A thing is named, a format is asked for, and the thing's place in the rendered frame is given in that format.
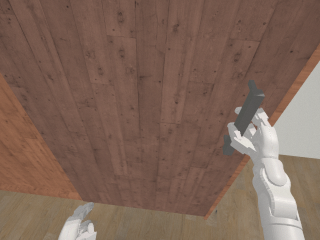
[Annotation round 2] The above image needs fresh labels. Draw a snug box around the left robot hand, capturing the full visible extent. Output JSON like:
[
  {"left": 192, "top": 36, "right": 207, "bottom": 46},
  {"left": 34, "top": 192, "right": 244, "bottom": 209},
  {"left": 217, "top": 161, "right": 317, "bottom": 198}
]
[{"left": 58, "top": 202, "right": 97, "bottom": 240}]

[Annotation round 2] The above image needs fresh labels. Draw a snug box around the handle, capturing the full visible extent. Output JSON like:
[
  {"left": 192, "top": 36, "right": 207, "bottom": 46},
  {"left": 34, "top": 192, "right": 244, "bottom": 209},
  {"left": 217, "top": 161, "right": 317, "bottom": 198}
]
[{"left": 222, "top": 79, "right": 265, "bottom": 156}]

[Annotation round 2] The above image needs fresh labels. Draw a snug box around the wardrobe door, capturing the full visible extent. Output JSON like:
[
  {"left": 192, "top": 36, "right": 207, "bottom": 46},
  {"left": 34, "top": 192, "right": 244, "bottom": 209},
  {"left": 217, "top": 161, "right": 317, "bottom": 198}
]
[
  {"left": 0, "top": 0, "right": 320, "bottom": 217},
  {"left": 0, "top": 73, "right": 78, "bottom": 193}
]

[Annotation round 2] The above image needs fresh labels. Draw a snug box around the robot right forearm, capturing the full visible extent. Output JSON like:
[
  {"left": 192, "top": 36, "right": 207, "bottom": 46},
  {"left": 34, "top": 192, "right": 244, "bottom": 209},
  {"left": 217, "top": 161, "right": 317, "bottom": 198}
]
[{"left": 252, "top": 157, "right": 305, "bottom": 240}]

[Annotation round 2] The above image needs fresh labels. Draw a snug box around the right robot hand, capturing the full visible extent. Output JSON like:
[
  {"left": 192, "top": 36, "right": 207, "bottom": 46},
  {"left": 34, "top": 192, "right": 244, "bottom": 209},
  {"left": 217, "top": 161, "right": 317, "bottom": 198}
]
[{"left": 227, "top": 106, "right": 279, "bottom": 165}]

